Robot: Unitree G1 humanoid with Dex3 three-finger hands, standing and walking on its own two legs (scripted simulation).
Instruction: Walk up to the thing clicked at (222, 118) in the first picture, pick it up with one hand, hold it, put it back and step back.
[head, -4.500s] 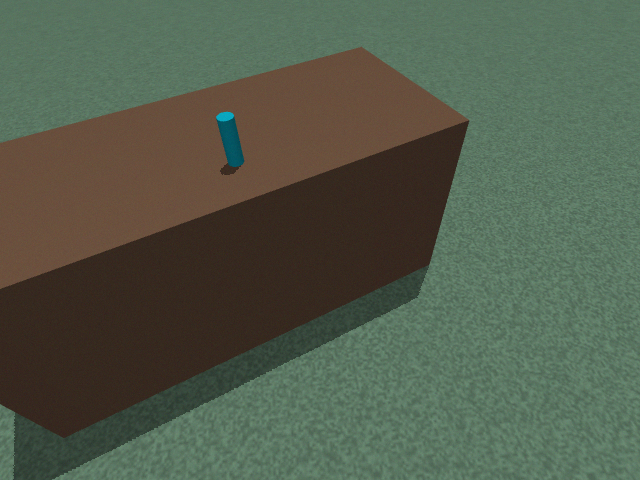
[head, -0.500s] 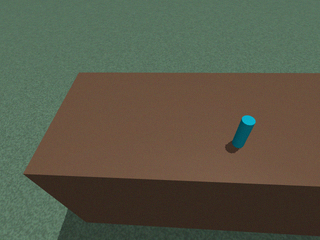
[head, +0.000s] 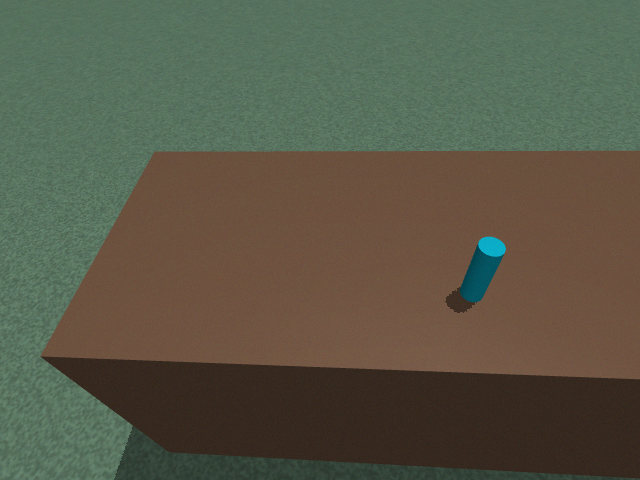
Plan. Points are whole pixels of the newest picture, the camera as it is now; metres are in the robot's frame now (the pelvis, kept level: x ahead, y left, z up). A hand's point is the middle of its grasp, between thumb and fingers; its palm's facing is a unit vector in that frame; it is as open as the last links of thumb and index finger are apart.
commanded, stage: stand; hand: right
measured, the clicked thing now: (480, 271) +0.46 -0.23 -0.07
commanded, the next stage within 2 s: rise first in 1.22 s
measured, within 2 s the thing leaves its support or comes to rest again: neither
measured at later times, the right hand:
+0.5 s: hand out of the picture +0.07 -0.25 -0.16, palm faces -0.04 +0.94 -0.34, open 7.4 cm
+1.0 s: hand out of the picture +0.06 -0.25 -0.16, palm faces -0.04 +0.94 -0.34, open 7.4 cm
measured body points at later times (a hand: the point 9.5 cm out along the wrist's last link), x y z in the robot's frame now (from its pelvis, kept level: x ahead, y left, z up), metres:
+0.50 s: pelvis -0.01 +0.00 +0.00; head +0.00 +0.00 +0.45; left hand +0.07 +0.30 -0.13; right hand +0.07 -0.30 -0.13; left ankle +0.00 +0.15 -0.75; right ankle -0.02 -0.13 -0.75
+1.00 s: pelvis -0.01 +0.00 +0.00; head +0.00 +0.00 +0.45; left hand +0.06 +0.31 -0.13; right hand +0.07 -0.30 -0.13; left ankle +0.00 +0.15 -0.75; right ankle -0.02 -0.13 -0.75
